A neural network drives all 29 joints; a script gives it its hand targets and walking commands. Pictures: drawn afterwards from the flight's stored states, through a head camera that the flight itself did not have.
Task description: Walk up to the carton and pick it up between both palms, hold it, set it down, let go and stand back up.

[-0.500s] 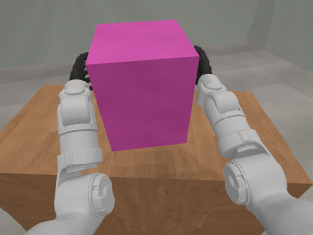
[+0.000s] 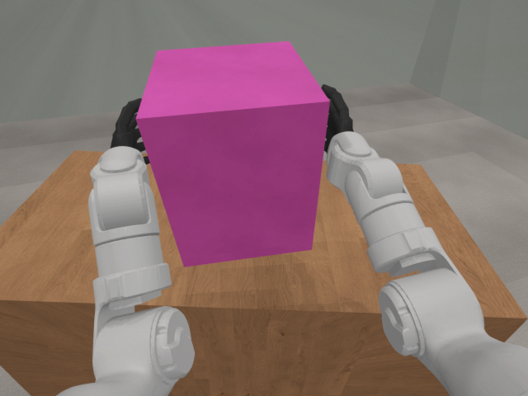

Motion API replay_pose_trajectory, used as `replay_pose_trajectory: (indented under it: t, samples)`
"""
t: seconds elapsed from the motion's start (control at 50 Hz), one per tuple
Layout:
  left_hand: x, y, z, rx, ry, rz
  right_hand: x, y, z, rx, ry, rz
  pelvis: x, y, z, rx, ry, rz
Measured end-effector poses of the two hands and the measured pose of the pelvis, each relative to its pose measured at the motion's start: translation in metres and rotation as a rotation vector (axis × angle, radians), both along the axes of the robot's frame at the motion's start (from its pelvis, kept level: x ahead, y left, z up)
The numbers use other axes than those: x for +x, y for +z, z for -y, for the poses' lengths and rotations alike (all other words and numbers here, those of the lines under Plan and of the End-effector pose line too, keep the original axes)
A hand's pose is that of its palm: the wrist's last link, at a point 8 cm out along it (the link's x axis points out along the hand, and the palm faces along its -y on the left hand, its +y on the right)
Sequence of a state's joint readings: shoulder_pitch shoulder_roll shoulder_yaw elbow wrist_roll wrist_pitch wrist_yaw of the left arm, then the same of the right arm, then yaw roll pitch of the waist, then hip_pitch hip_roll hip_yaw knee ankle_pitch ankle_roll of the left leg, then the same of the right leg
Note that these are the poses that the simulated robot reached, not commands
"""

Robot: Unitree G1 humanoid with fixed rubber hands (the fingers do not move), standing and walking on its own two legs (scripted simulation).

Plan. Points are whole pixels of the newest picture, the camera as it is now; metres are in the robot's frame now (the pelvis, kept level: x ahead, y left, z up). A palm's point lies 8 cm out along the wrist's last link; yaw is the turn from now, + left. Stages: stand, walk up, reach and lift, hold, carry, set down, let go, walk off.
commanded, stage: hold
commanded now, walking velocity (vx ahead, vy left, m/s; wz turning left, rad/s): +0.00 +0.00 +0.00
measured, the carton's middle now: (236, 153) +0.40 +0.02 +0.23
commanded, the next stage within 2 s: none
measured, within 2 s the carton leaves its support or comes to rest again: neither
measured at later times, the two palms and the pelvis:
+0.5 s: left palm (127, 150) +0.36 +0.16 +0.26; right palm (341, 135) +0.36 -0.13 +0.27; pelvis +0.01 +0.00 +0.00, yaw +0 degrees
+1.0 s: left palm (131, 146) +0.38 +0.16 +0.26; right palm (337, 134) +0.38 -0.13 +0.26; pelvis +0.01 -0.01 +0.00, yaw +1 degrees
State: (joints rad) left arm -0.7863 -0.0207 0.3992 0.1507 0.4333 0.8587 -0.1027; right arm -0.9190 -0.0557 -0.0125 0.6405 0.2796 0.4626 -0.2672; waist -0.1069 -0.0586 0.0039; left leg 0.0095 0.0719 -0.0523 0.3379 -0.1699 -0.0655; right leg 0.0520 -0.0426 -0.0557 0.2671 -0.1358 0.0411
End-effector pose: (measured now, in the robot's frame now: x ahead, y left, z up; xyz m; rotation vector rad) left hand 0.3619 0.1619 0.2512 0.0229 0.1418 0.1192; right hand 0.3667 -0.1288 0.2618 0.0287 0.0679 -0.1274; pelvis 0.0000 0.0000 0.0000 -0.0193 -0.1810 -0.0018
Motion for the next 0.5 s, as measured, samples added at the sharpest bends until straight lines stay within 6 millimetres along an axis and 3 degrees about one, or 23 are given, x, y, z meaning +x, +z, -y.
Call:
replay_pose_trajectory:
  t: [0.26, 0.5]
  samples:
    - [0.016, 0.004, 0.012, 0.019, -0.009, -0.011, 0.012, -0.003, 0.012, -0.022, -0.007, -0.018, 0.005, 0.001, 0.008, 0.001, 0.007, -0.037]
    - [-0.003, 0.010, 0.002, 0.000, -0.001, 0.027, -0.005, 0.008, 0.003, -0.022, -0.003, 0.010, 0.010, 0.000, 0.005, -0.002, 0.006, 0.007]
